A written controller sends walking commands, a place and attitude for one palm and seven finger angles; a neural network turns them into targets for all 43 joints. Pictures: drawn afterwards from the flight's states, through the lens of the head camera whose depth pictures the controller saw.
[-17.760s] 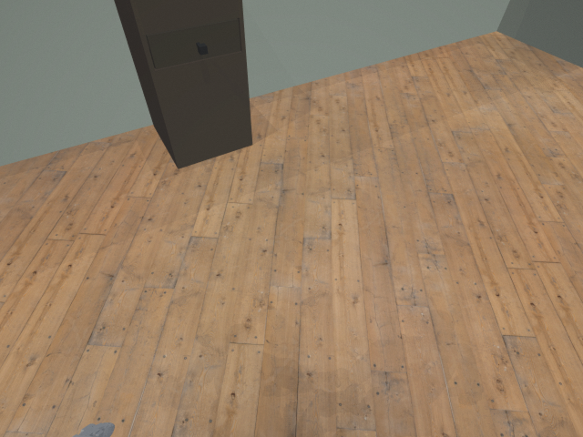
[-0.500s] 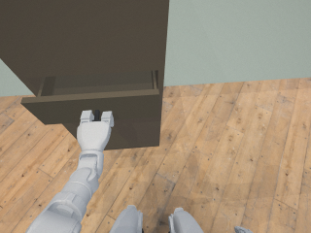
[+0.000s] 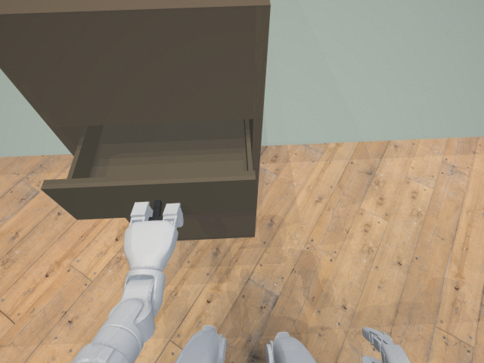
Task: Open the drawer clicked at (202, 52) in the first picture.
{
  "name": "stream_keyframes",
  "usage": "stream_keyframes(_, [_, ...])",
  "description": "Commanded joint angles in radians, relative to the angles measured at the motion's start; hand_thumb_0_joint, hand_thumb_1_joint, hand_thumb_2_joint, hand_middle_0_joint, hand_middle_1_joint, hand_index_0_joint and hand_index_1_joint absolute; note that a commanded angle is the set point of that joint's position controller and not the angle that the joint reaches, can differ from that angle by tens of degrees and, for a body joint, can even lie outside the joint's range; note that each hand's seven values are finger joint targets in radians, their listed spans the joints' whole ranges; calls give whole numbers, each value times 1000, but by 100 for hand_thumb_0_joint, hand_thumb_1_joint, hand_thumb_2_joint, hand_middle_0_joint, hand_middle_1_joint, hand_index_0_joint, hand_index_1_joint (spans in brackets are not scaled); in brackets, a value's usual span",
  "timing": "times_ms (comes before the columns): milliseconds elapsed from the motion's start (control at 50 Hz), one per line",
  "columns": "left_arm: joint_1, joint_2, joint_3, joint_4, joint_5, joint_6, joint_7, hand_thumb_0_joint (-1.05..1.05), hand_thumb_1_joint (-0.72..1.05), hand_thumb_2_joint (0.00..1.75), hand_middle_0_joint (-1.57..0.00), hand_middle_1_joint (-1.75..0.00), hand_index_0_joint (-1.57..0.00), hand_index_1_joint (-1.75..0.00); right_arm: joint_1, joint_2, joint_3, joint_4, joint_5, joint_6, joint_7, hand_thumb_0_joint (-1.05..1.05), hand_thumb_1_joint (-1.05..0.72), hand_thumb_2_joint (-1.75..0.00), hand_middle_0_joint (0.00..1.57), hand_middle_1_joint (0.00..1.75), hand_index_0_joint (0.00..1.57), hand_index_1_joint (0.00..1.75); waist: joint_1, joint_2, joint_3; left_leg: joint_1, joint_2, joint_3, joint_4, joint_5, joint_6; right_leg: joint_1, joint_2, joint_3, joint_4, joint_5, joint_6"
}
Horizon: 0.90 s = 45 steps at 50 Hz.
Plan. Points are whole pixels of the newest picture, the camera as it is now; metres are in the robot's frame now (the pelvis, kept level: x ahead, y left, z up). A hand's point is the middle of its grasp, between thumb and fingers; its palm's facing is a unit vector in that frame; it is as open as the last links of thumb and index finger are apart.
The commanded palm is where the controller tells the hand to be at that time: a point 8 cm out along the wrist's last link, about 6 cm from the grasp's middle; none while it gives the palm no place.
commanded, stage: pull the drawer open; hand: left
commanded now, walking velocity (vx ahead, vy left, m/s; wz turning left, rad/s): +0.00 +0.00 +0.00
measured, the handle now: (156, 219) +0.38 +0.19 -0.06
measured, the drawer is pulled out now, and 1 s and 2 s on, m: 0.15 0.25 0.30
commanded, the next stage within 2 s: open the thumb to release the handle in 1.90 s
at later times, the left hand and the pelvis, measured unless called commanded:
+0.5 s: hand (157, 282) +0.26 +0.17 -0.08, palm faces -0.05 -0.06 -1.00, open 6.2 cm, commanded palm +0.23 +0.16 -0.03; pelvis +0.00 +0.00 +0.00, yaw +0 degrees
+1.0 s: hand (155, 310) +0.22 +0.16 -0.08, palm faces -0.04 -0.10 -0.99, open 6.3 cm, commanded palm +0.18 +0.17 -0.03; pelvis -0.01 -0.01 -0.01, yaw +1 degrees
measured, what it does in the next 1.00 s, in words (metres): stands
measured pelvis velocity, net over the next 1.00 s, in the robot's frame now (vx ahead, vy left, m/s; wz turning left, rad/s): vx -0.01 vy -0.01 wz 0.01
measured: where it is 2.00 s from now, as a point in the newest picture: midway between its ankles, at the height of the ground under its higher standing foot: outside the picture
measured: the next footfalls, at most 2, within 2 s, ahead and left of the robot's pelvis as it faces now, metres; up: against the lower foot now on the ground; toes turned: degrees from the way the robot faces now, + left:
none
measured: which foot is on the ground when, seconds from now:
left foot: down 0.00-1.00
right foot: down 0.00-1.00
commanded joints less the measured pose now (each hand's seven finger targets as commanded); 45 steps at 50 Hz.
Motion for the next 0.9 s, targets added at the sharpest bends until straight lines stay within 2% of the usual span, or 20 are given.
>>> stream_keyframes(0, [-59,24,-2,-241,4,-9,49,0,90,90,-40,-135,-40,-135,3,-117,-38,-121,-1,-27,-7,0,-90,-90,20,30,20,30,2,-31,-373,349,10,-3,-99,439,14,207,-37,14,-155,538,-7])
stream_keyframes(20, [-45,42,13,-256,2,-7,48,0,90,90,-40,-135,-40,-135,-2,-118,-37,-124,-2,-27,-6,0,-90,-90,20,30,20,30,9,-40,-370,339,7,-1,-99,434,13,217,-37,18,-157,540,-10])
stream_keyframes(100, [-26,26,-7,-271,12,-5,51,0,90,90,-40,-135,-40,-135,-20,-116,-33,-131,-1,-29,-9,0,-90,-90,20,30,20,30,1,-49,-331,330,8,-6,-102,385,14,184,-39,12,-159,477,-9])
stream_keyframes(140, [-20,25,-10,-300,16,-7,53,0,90,90,-40,-135,-40,-135,-30,-116,-34,-133,-3,-31,-12,0,-90,-90,20,30,20,30,3,-46,-353,339,9,-5,-95,391,15,182,-39,17,-155,483,-8])
stream_keyframes(160, [10,33,0,-308,16,-8,54,0,90,90,-40,-135,-40,-135,-27,-115,-34,-137,-3,-32,-12,0,-90,-90,20,30,20,30,10,-50,-347,338,7,-6,-97,394,14,189,-39,15,-153,486,-10])
stream_keyframes(180, [31,11,-25,-318,14,-6,50,0,90,90,-40,-135,-40,-135,-38,-114,-30,-142,-2,-31,-12,0,-90,-90,20,30,20,30,9,-43,-348,342,5,-5,-99,394,15,191,-40,15,-155,486,-9])
stream_keyframes(220, [76,43,9,-329,11,-4,49,0,90,90,-40,-135,-40,-135,-39,-115,-30,-145,-4,-34,-13,0,-90,-90,20,30,20,30,18,-65,-340,331,5,-5,-96,399,14,207,-39,22,-156,507,-11])
stream_keyframes(240, [91,27,-7,-347,10,-7,47,0,90,90,-40,-135,-40,-135,-47,-112,-28,-150,-4,-34,-14,0,-90,-90,20,30,20,30,20,-60,-360,327,2,-2,-92,395,15,217,-42,28,-149,514,-8])
stream_keyframes(260, [118,36,1,-355,10,-9,48,0,90,90,-40,-135,-40,-135,-49,-110,-26,-157,-2,-35,-14,0,-90,-90,20,30,20,30,26,-46,-336,328,2,-4,-97,391,13,209,-41,26,-152,504,-12])
stream_keyframes(300, [135,34,-1,-368,11,-11,48,0,90,90,-40,-135,-40,-135,-57,-109,-25,-160,-2,-36,-15,0,-90,-90,20,30,20,30,21,-67,-321,321,2,-5,-96,372,14,203,-41,26,-154,483,-11])
stream_keyframes(440, [213,27,-14,-416,23,-16,50,0,90,90,-40,-135,-40,-135,-86,-106,-16,-178,-6,-42,-13,0,-90,-90,20,30,20,30,33,-44,-317,321,0,-7,-90,360,12,183,-42,28,-142,454,-15])
stream_keyframes(480, [217,20,-24,-434,20,-17,47,0,90,90,-40,-135,-40,-135,-89,-106,-15,-183,-6,-42,-13,0,-90,-90,20,30,20,30,25,-65,-305,309,0,-7,-88,340,15,181,-44,27,-146,440,-11])
stream_keyframes(560, [271,47,9,-438,16,-23,46,0,90,90,-40,-135,-40,-135,-94,-104,-10,-189,-6,-49,-19,0,-90,-90,20,30,20,30,38,-76,-282,278,-5,-7,-84,321,13,191,-45,37,-142,439,-13])
stream_keyframes(600, [291,31,-9,-473,19,-27,47,0,90,90,-40,-135,-40,-135,-101,-102,-11,-197,-8,-53,-18,0,-90,-90,20,30,20,30,38,-70,-306,288,-5,-2,-79,322,15,198,-49,36,-141,443,-11])
stream_keyframes(620, [326,50,11,-474,16,-30,45,0,90,90,-40,-135,-40,-135,-102,-102,-6,-201,-8,-55,-17,0,-90,-90,20,30,20,30,46,-68,-302,284,-5,-6,-81,329,13,201,-46,37,-139,449,-16])
stream_keyframes(700, [363,39,-2,-498,19,-38,44,0,90,90,-40,-135,-40,-135,-116,-98,-3,-209,-10,-57,-16,0,-90,-90,20,30,20,30,48,-54,-290,268,-10,-3,-76,308,13,201,-49,46,-136,441,-13])
stream_keyframes(740, [397,57,20,-500,22,-45,44,0,90,90,-40,-135,-40,-135,-123,-98,1,-213,-10,-58,-15,0,-90,-90,20,30,20,30,57,-63,-296,263,-10,-3,-69,317,11,197,-46,52,-125,447,-15])
stream_keyframes(800, [445,56,26,-517,16,-54,41,0,90,90,-40,-135,-40,-135,-128,-95,3,-219,-13,-62,-14,0,-90,-90,20,30,20,30,55,-80,-283,249,-13,-3,-63,313,11,213,-51,61,-126,484,-11])
stream_keyframes(820, [461,80,50,-520,14,-58,42,0,90,90,-40,-135,-40,-135,-128,-96,6,-223,-14,-64,-13,0,-90,-90,20,30,20,30,63,-71,-279,236,-14,-4,-63,310,10,215,-49,63,-122,476,-16])
stream_keyframes(880, [463,70,37,-533,25,-65,44,0,90,90,-40,-135,-40,-135,-142,-95,6,-224,-16,-64,-12,0,-90,-90,20,30,20,30,57,-71,-268,233,-13,-2,-55,287,11,190,-51,65,-123,449,-11])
